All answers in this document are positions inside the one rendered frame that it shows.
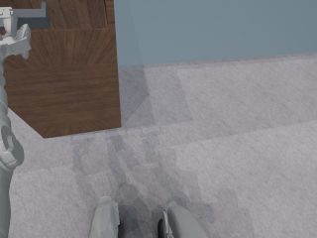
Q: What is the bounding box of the cabinet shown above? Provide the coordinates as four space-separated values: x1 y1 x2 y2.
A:
0 0 122 139

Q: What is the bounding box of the drawer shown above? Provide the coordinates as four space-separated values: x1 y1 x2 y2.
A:
0 0 106 31

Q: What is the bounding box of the robot right shin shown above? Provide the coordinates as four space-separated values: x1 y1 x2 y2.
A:
162 202 177 238

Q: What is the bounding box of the handle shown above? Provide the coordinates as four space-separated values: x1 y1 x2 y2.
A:
0 1 51 30

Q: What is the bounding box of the left robot hand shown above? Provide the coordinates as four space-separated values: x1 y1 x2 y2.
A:
0 7 32 63

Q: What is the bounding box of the robot right thigh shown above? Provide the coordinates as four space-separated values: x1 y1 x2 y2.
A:
161 205 208 238

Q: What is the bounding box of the left robot upper arm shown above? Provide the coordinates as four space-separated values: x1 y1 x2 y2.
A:
0 124 25 238

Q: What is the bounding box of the left robot forearm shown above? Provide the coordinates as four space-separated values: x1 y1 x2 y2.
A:
0 61 12 130

